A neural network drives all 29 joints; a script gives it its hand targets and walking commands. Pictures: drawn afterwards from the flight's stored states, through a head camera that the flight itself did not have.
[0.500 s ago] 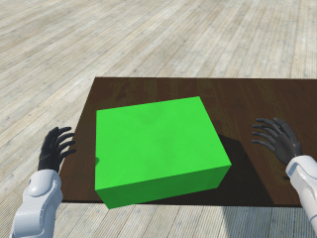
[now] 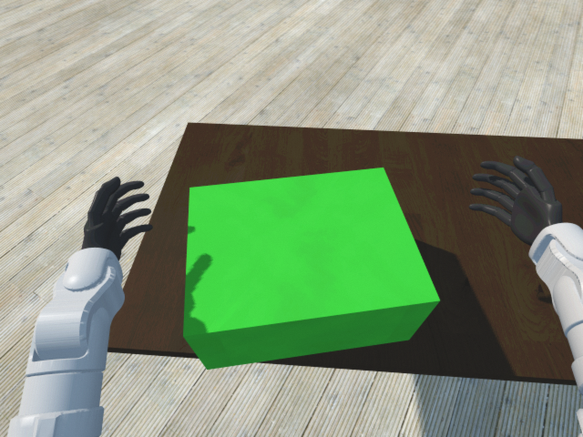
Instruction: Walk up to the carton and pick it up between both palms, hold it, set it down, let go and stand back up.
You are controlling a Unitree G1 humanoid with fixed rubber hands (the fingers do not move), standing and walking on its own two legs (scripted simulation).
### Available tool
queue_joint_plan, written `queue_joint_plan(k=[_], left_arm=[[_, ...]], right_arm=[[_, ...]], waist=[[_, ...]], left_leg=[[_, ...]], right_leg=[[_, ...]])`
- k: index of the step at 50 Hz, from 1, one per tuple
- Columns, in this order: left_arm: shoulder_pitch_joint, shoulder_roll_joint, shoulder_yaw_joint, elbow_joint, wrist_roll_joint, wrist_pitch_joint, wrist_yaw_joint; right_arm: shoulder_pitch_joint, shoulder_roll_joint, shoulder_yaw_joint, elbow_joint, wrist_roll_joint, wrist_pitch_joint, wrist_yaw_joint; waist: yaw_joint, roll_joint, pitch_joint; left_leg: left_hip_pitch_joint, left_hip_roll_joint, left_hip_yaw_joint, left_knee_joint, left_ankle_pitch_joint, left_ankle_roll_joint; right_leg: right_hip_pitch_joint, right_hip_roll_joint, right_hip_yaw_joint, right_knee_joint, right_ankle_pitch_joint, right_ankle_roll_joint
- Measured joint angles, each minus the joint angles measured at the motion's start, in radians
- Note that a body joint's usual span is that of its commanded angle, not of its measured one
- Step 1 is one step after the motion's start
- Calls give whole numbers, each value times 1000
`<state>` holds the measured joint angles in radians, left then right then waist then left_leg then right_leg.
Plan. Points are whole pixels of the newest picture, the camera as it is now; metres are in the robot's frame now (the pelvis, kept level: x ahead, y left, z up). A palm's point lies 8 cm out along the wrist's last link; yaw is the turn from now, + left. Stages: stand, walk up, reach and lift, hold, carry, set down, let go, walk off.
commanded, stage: reach and lift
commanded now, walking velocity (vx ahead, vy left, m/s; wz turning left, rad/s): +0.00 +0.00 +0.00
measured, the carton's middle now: (299, 263) +0.38 +0.05 -0.02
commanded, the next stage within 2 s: none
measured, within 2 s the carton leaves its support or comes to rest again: neither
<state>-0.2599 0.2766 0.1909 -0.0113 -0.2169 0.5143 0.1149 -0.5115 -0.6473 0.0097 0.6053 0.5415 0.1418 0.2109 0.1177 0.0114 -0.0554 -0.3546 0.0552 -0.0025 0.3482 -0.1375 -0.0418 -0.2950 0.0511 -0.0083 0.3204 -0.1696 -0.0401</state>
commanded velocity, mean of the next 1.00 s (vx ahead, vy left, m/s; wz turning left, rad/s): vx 0.00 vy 0.00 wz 0.00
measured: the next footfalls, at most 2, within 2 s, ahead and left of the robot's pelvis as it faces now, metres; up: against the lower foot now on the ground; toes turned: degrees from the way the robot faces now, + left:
none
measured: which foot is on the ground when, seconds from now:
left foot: down 0.00-1.00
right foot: down 0.00-1.00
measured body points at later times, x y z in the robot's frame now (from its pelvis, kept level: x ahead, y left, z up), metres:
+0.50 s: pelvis +0.00 +0.00 +0.00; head +0.07 +0.00 +0.44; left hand +0.34 +0.29 +0.08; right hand +0.46 -0.22 +0.09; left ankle +0.01 +0.14 -0.75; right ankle -0.02 -0.09 -0.75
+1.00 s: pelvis -0.01 +0.00 -0.02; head +0.09 -0.01 +0.42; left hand +0.35 +0.27 +0.01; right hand +0.47 -0.22 +0.03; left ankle +0.01 +0.14 -0.75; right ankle -0.02 -0.09 -0.75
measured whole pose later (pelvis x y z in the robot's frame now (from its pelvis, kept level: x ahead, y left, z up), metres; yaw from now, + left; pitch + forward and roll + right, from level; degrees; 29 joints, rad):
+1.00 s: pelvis -0.01 +0.00 -0.02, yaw +0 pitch +22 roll -2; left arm -0.52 0.20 0.06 0.71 -0.22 -0.07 0.10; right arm -0.81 -0.57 0.16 1.19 0.52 -0.25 0.19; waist 0.19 0.02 -0.19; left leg -0.75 0.07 -0.02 0.55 -0.19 -0.04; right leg -0.68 0.07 -0.02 0.49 -0.21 -0.04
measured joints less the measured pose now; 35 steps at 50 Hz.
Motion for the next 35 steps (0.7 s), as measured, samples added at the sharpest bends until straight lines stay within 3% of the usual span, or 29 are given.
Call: queue_joint_plan(k=[11,18,26,35], left_arm=[[-149,20,-3,86,-6,61,7],[-209,17,-5,161,7,37,0],[-146,-37,-23,295,53,-174,-27],[-93,-66,-103,451,8,-413,-7]], right_arm=[[-162,-6,5,106,-12,51,-13],[-229,4,10,176,-28,41,-20],[-170,62,16,264,-67,-117,-21],[-131,91,43,362,-78,-291,-13]], waist=[[17,0,-4],[23,1,-6],[17,3,-12],[41,17,-57]], left_leg=[[-40,1,-13,11,5,-3],[-65,0,-23,16,8,-5],[-96,-3,-35,36,-3,-4],[-236,2,-32,114,-30,1]], right_leg=[[-33,3,-10,6,3,-2],[-55,3,-19,9,4,-4],[-76,2,-30,21,-8,-3],[-211,7,-25,82,-23,2]])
